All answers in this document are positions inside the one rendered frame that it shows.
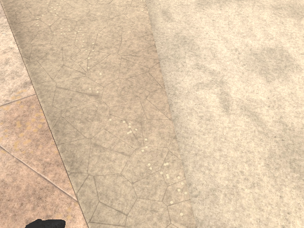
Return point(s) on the left robot hand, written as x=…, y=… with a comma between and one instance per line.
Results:
x=48, y=223

